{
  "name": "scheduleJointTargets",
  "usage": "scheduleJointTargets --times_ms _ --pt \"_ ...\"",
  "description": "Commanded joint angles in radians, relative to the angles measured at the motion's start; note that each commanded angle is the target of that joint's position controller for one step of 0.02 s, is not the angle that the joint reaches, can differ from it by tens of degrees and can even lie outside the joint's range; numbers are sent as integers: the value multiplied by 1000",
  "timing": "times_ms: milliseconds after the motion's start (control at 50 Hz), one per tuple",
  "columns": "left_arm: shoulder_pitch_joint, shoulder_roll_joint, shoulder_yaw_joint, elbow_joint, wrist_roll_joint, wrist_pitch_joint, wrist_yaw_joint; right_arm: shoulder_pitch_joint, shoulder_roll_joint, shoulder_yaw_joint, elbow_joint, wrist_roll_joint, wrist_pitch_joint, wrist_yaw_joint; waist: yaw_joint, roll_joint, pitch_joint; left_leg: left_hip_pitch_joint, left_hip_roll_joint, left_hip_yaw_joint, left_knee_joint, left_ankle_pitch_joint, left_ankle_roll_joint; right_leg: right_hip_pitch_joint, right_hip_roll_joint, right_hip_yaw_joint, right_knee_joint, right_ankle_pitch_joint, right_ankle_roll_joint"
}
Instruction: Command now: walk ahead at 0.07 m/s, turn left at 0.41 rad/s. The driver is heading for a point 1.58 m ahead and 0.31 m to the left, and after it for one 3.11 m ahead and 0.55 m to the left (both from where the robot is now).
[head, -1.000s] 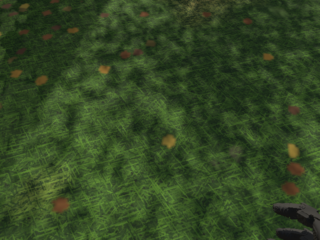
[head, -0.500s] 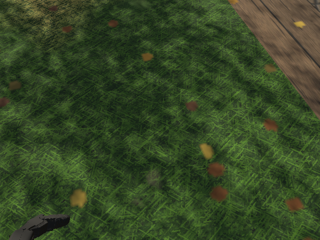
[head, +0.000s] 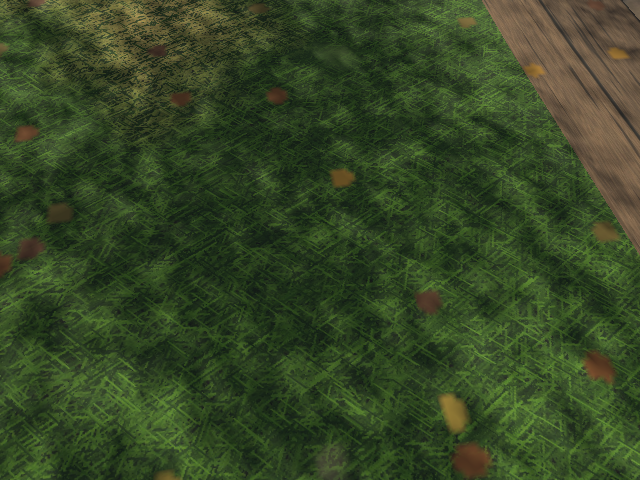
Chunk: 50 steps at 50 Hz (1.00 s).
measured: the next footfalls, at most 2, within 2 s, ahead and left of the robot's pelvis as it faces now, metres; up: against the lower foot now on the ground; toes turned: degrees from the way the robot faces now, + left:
right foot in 0.36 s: +0.13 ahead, -0.14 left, +0.00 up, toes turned +18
left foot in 0.76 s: +0.03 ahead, +0.10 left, +0.00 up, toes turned +24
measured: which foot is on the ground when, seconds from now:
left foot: down 0.00-0.36, up 0.38-0.74, down 0.76-1.00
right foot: up 0.00-0.34, down 0.36-0.76, up 0.78-1.00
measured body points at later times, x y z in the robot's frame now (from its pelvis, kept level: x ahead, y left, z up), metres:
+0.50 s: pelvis +0.05 -0.05 +0.02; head +0.09 -0.06 +0.46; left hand +0.08 +0.26 -0.08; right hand +0.29 -0.28 -0.09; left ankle +0.02 +0.08 -0.65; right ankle +0.10 -0.15 -0.73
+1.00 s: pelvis +0.04 -0.01 +0.01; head +0.05 +0.00 +0.46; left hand +0.01 +0.29 -0.11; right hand +0.30 -0.16 -0.08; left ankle -0.01 +0.08 -0.73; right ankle +0.09 -0.15 -0.70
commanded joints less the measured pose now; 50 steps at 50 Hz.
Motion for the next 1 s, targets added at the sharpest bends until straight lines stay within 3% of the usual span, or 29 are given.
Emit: scheduleJointTargets --times_ms 20,40,60,80,100,140,200,280,340,360,380,400,420,440,460,480,560,620,680,720,740,760,780,800,820,840,880,940,1000 --pt "62 113 21 -78 -11 -12 -15 133 -184 -52 -74 -3 6 -21 -38 153 -342 534 355 -540 -173 607 315 -350 11 178 548 -194 49" --pt "27 111 23 -78 -22 -2 -15 67 -159 -48 -91 11 14 -26 -22 74 -255 442 303 -455 -188 439 261 -378 -22 164 530 -133 50" --pt "5 110 26 -76 -17 9 -8 23 -145 -43 -101 23 26 -30 -9 20 -174 335 263 -400 -220 311 219 -383 -49 151 448 -86 56" --pt "-6 116 32 -80 -10 18 1 -7 -144 -42 -110 25 36 -36 9 34 -142 254 221 -365 -245 206 190 -339 -63 142 356 -34 62" --pt "1 93 27 -80 -9 22 2 -22 -155 -47 -116 17 47 -40 21 77 -127 196 178 -339 -259 163 174 -289 -45 117 282 2 74" --pt "22 74 23 -71 -12 19 5 -9 -171 -58 -123 7 59 -52 16 130 -147 189 159 -331 -261 158 177 -240 -27 110 178 33 96" --pt "12 74 21 -69 -13 10 6 -6 -184 -68 -131 15 67 -65 -1 139 -179 188 151 -355 -249 81 167 -186 -23 124 49 96 105" --pt "3 89 29 -75 -20 -8 -6 -16 -185 -71 -143 17 83 -66 -14 170 -167 195 148 -442 -238 -19 150 -142 -15 133 -86 114 90" --pt "72 97 41 -52 -21 -27 -17 -38 -169 -67 -152 31 98 -70 28 162 -152 154 99 -451 -173 -38 96 4 -24 111 -348 247 47" --pt "101 157 58 -52 -7 -28 -13 -12 -134 -57 -154 29 99 -70 21 75 -158 70 42 -394 -67 -162 44 98 -166 223 -423 247 -3" --pt "79 255 80 -51 18 -16 -7 1 -93 -48 -186 29 92 -65 -28 -233 -107 -134 -125 -183 133 -382 -20 127 -368 471 -485 341 -142" --pt "43 212 71 -78 43 -19 -8 4 -163 -69 -177 12 78 -63 -5 -267 -102 -164 -92 -153 390 -464 -64 65 -471 580 -509 409 -244" --pt "-10 157 54 -102 36 -23 -1 25 -206 -88 -152 20 78 -59 -23 -178 -95 -149 -65 -169 512 -407 -75 44 -432 495 -490 433 -231" --pt "-55 127 46 -111 18 -22 4 51 -196 -91 -125 23 88 -61 -41 -132 -79 -150 -58 -152 565 -351 -91 41 -366 389 -467 440 -184" --pt "-68 110 40 -115 -1 -22 8 65 -174 -87 -112 20 99 -65 -35 -125 -69 -172 -51 -143 616 -299 -109 66 -329 324 -453 448 -160" --pt "-61 105 35 -113 -7 -19 12 63 -147 -79 -112 22 106 -63 -26 -126 -59 -184 -45 -130 649 -275 -124 75 -313 276 -448 493 -159" --pt "36 130 44 -91 2 2 24 -49 -96 -54 -169 35 103 -54 49 -169 -69 -199 -5 -61 481 -241 -159 196 -310 196 -440 583 -190" --pt "31 169 56 -86 -6 8 12 -60 -68 -37 -184 24 99 -44 53 -185 -104 -54 14 -27 303 -294 -147 184 -330 166 -421 646 -204" --pt "23 185 60 -77 -23 9 -5 -40 -87 -40 -173 25 101 -39 49 -202 -108 68 0 16 136 -269 -122 157 -341 162 -400 679 -208" --pt "3 178 54 -66 -40 9 -10 12 -78 -40 -146 23 102 -35 11 -185 -104 186 -15 38 -92 -114 -82 129 -324 146 -351 665 -179" --pt "22 157 46 -49 -47 6 -11 36 -83 -41 -132 19 100 -35 -3 -162 -101 284 -19 35 -238 13 -52 85 -302 127 -322 615 -136" --pt "69 118 31 -31 -29 -4 -17 47 -119 -45 -136 15 101 -41 8 -81 -142 441 59 -69 -252 176 -23 -7 -261 86 -263 478 -57" --pt "90 47 3 -53 29 -19 -31 50 -209 -58 -155 3 106 -56 47 202 -194 579 286 -310 -177 565 65 -179 -161 -10 -81 75 42" --pt "6 72 10 -71 12 -17 -21 22 -141 -38 -151 -21 91 -47 -9 233 -177 434 363 -363 -205 493 217 -213 -126 39 -4 -155 82" --pt "-16 125 25 -65 -6 -9 -15 -1 -111 -27 -147 -26 72 -39 -16 174 -133 387 326 -336 -231 415 233 -209 -136 66 87 -165 97" --pt "-12 124 30 -55 -13 -1 -12 -27 -97 -23 -130 -24 58 -38 -3 173 -117 374 283 -292 -234 367 202 -223 -138 80 120 -136 102" --pt "26 129 39 -25 -7 17 -2 -72 -113 -26 -116 -4 44 -39 13 159 -85 336 248 -244 -228 384 169 -208 -140 94 137 -62 119" --pt "52 79 23 -5 -14 16 -5 -96 -87 -18 -93 -3 48 -42 24 140 -99 302 201 -180 -207 407 156 -111 -127 71 35 7 125" --pt "40 67 14 0 -18 12 -9 -92 -75 -12 -64 0 56 -43 11 135 -107 309 201 -201 -191 340 157 -33 -116 55 -150 101 112"
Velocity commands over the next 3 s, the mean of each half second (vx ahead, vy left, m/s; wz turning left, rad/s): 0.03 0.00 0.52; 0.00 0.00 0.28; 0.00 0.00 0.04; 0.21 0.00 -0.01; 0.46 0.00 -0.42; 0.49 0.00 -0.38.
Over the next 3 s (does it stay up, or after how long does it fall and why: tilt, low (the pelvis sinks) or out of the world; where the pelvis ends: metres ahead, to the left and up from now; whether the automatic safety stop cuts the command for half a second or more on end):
stays up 0.67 0.17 0.02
